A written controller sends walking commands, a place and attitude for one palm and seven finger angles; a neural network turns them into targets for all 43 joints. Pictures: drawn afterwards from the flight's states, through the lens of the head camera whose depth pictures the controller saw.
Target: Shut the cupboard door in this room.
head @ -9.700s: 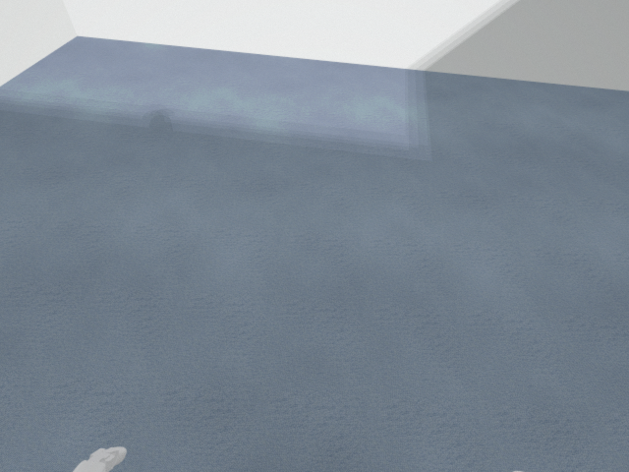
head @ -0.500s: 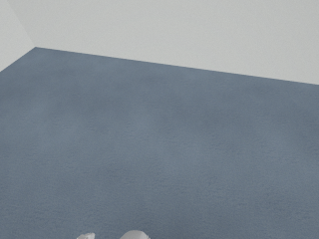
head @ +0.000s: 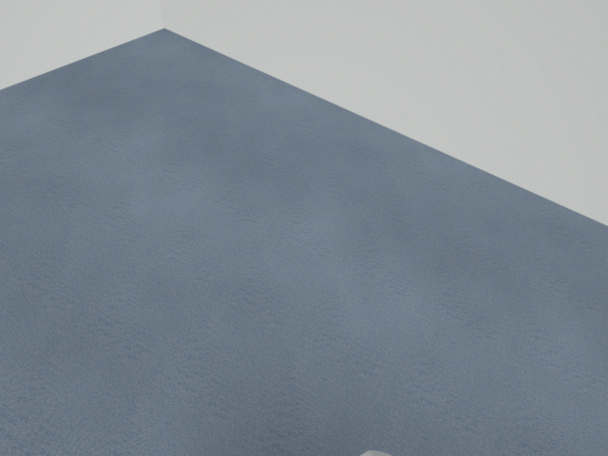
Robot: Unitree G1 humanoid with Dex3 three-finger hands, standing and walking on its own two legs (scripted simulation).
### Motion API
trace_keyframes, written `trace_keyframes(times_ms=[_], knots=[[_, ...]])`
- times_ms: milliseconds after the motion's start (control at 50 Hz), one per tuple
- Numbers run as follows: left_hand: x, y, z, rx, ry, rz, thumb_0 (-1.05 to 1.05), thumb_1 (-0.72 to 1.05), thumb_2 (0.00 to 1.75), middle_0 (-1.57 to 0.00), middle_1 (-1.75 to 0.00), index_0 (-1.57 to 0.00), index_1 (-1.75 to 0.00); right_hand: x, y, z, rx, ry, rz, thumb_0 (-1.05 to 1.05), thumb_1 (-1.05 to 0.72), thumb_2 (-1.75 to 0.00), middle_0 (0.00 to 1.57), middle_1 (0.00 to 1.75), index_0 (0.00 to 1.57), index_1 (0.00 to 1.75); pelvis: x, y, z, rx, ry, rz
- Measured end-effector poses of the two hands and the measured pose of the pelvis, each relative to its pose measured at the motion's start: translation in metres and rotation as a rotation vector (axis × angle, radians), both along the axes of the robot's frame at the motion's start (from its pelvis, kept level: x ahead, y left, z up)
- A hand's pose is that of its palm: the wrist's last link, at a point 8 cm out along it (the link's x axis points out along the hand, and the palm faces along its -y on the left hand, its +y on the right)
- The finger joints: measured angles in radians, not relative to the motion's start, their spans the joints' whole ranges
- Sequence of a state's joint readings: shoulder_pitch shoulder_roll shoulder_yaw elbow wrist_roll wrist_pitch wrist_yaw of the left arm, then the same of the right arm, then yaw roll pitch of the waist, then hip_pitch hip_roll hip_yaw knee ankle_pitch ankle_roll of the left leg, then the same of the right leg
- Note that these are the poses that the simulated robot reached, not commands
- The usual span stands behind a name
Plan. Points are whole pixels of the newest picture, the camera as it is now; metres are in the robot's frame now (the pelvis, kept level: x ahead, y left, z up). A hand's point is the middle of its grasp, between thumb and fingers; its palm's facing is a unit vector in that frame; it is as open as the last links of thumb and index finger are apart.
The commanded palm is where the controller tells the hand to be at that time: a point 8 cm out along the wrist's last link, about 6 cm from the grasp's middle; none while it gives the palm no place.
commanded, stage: turn or walk to find it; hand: left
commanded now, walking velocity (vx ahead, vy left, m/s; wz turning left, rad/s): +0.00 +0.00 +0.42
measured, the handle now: out of the picture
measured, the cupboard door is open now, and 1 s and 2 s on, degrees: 82 82 82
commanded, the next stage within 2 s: none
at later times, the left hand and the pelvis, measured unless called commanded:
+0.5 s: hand out of the picture +0.04 +0.14 -0.14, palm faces +0.21 -0.94 -0.28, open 7.3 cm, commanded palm none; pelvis -0.03 -0.06 +0.00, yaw +12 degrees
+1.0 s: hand out of the picture -0.15 +0.16 -0.19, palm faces +0.48 -0.84 -0.24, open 7.3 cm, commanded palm none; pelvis -0.06 -0.03 -0.01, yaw +25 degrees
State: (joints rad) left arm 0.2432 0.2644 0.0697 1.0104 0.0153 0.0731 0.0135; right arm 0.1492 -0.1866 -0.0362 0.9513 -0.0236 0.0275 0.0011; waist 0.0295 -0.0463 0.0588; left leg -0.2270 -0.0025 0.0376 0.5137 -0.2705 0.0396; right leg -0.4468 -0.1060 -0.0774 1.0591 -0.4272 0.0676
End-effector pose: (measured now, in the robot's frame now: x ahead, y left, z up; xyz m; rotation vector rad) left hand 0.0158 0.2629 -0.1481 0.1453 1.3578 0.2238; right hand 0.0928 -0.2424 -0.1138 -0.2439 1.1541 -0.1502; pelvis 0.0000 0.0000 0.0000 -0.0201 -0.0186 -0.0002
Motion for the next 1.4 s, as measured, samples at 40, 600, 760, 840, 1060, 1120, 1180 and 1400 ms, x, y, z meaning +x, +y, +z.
trace_keyframes(times_ms=[40,600,760,840,1060,1120,1180,1400], knots=[[0.003,0.003,0.005,0.003,-0.026,0.004,0.00,0.91,0.90,-0.19,-0.30,-0.20,-0.29,-0.001,0.006,0.001,0.010,0.003,0.011,0.01,-0.90,-0.90,0.20,0.30,0.20,0.30,-0.002,0.002,0.003,-0.001,0.004,0.013],[-0.031,-0.091,0.042,0.075,-0.166,0.157,0.00,0.91,0.90,-0.20,-0.30,-0.20,-0.30,-0.052,-0.076,-0.038,0.069,0.233,0.114,0.01,-0.91,-0.90,0.19,0.30,0.20,0.30,-0.028,-0.071,0.005,0.068,0.017,0.270],[-0.098,-0.093,0.029,0.054,-0.073,0.284,0.00,0.92,0.90,-0.20,-0.30,-0.20,-0.30,-0.011,-0.057,-0.032,0.030,0.208,0.244,0.01,-0.91,-0.90,0.19,0.30,0.20,0.30,-0.036,-0.066,0.003,0.057,0.024,0.343],[-0.138,-0.087,0.016,0.028,-0.011,0.348,0.00,0.91,0.90,-0.20,-0.30,-0.20,-0.30,0.020,-0.027,-0.026,0.019,0.136,0.326,0.01,-0.91,-0.90,0.19,0.30,0.20,0.30,-0.045,-0.056,-0.001,0.042,0.027,0.377],[-0.190,-0.050,-0.002,-0.010,0.028,0.468,0.00,0.91,0.90,-0.19,-0.30,-0.20,-0.29,0.049,0.051,0.000,0.001,-0.023,0.485,0.01,-0.90,-0.90,0.20,0.30,0.20,0.30,-0.065,-0.023,-0.001,-0.001,0.013,0.463],[-0.180,-0.041,0.006,0.005,-0.031,0.471,0.00,0.91,0.90,-0.19,-0.30,-0.20,-0.29,0.041,0.056,0.001,0.008,-0.008,0.496,0.01,-0.90,-0.90,0.20,0.30,0.20,0.30,-0.068,-0.021,0.003,-0.005,0.012,0.484],[-0.168,-0.034,0.011,0.026,-0.078,0.469,0.00,0.91,0.90,-0.19,-0.30,-0.20,-0.29,0.031,0.054,-0.001,0.017,0.016,0.496,0.01,-0.90,-0.90,0.20,0.30,0.21,0.30,-0.069,-0.022,0.004,0.000,0.016,0.503],[-0.117,-0.049,0.030,0.108,-0.205,0.450,0.00,0.91,0.90,-0.19,-0.30,-0.20,-0.29,-0.005,-0.002,-0.034,0.032,0.182,0.468,0.01,-0.90,-0.90,0.20,0.30,0.21,0.30,-0.063,-0.056,-0.003,0.023,0.043,0.590]])
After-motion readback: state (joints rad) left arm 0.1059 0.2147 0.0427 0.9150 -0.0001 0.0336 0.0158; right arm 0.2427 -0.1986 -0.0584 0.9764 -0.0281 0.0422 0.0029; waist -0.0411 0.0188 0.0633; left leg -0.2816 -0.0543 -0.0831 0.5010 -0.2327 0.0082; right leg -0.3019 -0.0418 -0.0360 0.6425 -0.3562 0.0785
